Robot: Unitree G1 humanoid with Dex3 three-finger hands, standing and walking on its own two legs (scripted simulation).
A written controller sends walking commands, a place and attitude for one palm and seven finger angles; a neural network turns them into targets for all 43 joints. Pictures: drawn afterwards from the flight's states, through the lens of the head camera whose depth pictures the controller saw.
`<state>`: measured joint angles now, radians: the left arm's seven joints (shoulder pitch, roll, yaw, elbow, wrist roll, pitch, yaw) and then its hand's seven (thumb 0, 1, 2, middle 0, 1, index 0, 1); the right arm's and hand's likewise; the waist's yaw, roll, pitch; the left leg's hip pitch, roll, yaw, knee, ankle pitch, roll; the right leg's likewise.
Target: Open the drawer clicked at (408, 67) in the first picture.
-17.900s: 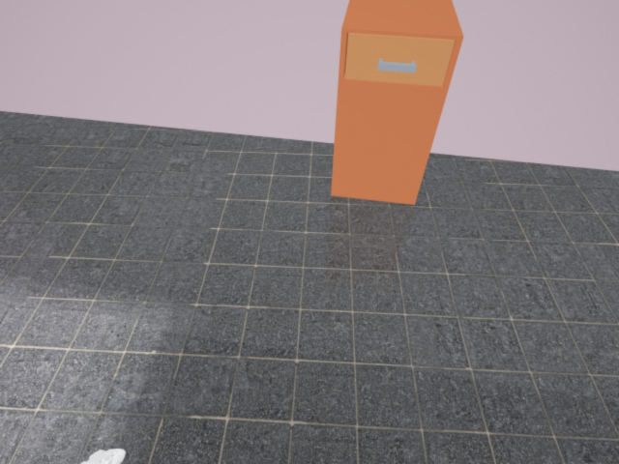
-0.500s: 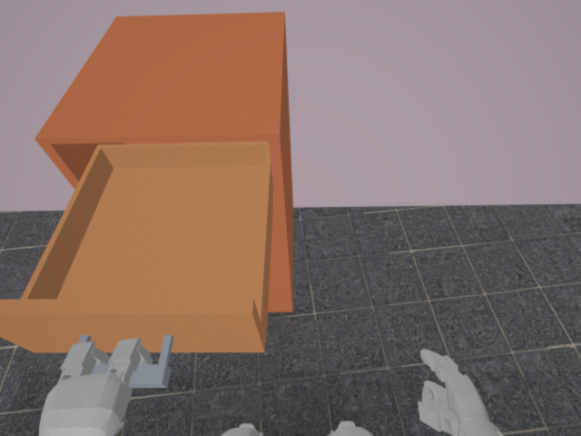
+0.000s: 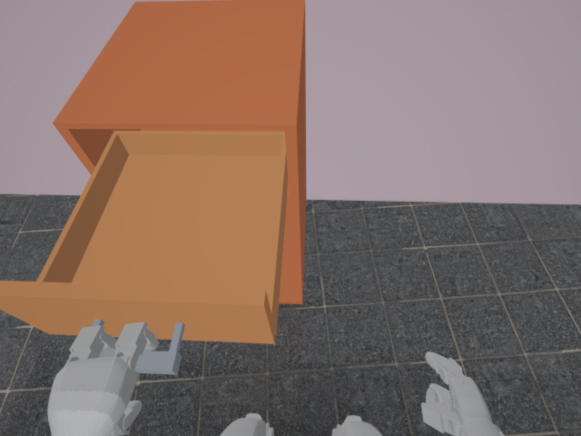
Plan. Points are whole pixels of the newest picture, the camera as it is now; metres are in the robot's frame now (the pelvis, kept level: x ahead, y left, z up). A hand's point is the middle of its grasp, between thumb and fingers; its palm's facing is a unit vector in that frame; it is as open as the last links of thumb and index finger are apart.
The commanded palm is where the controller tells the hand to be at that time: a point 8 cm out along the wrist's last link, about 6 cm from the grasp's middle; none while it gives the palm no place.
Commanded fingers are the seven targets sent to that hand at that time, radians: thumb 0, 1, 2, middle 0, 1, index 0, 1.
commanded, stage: open the thumb to release the handle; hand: left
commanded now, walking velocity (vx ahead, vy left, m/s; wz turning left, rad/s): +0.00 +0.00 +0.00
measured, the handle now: (132, 344) +0.23 +0.24 -0.01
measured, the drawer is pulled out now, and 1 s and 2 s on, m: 0.30 0.30 0.30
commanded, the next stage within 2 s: lift the hand off the handle in 0.12 s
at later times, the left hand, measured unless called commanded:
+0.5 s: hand (121, 394) +0.18 +0.24 -0.03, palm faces -0.02 -0.06 -1.00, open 13.8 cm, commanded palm +0.17 +0.24 +0.02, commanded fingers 0.00 -0.50 0.30 -0.30 -1.20 -0.30 -1.20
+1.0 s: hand (105, 392) +0.17 +0.24 +0.01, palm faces -0.02 -0.08 -1.00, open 13.9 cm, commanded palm +0.16 +0.24 +0.06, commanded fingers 0.00 -0.50 0.30 -0.30 -1.20 -0.30 -1.20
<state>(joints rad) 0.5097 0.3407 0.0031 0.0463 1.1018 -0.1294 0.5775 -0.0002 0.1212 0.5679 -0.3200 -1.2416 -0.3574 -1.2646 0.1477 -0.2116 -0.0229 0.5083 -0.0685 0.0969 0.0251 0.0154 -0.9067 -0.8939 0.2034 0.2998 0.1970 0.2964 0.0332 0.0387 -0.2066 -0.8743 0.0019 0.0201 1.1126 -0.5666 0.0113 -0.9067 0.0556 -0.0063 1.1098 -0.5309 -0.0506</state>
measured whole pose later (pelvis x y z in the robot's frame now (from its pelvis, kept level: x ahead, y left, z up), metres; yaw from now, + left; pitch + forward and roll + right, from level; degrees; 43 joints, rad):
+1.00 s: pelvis -0.01 +0.00 +0.02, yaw +0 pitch +14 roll +0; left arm 0.45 0.35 -0.02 0.07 1.06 -0.08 0.53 0.00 -0.49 0.30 -0.32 -1.20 -0.32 -1.20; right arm 0.18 -0.25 -0.03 0.52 -0.05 0.10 0.01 0.02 -0.91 -0.89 0.20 0.30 0.20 0.30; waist 0.03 0.05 -0.17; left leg -0.73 0.00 0.01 0.98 -0.49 0.01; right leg -0.76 0.05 -0.01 0.98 -0.45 -0.05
